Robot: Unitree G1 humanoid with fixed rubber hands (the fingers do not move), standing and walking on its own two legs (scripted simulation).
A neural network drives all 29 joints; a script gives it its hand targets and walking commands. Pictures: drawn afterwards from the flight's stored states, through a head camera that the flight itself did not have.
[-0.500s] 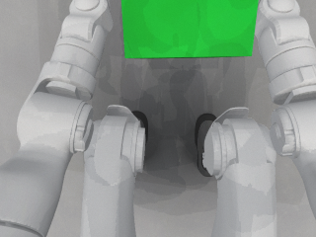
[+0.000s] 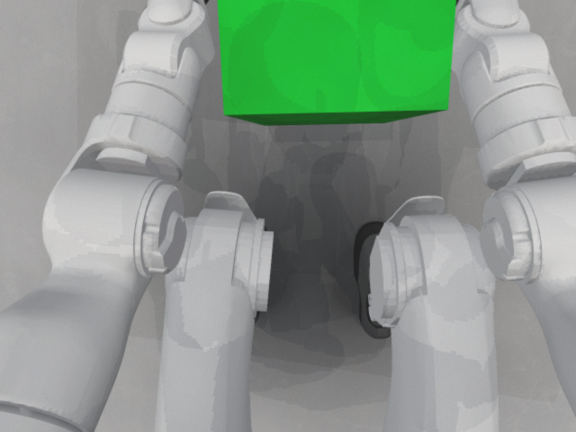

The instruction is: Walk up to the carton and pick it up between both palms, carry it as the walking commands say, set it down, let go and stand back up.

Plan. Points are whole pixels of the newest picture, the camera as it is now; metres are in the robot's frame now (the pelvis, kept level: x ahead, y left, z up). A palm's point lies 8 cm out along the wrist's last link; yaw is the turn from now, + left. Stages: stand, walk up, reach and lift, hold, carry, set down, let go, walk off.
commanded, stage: reach and lift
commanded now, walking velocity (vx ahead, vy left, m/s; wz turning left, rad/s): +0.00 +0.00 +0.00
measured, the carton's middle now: (327, 34) +0.51 -0.01 -0.21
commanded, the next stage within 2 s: none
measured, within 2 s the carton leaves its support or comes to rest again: leaves its support in 0.22 s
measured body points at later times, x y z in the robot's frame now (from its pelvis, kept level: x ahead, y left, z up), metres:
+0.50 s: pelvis -0.02 +0.01 +0.03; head +0.33 +0.00 +0.30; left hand +0.54 +0.14 -0.11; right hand +0.53 -0.14 -0.12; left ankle +0.12 +0.13 -0.31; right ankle +0.11 -0.11 -0.31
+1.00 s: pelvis -0.01 +0.00 +0.07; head +0.36 -0.02 +0.33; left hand +0.54 +0.14 -0.07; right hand +0.54 -0.15 -0.08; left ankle +0.12 +0.13 -0.31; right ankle +0.11 -0.11 -0.31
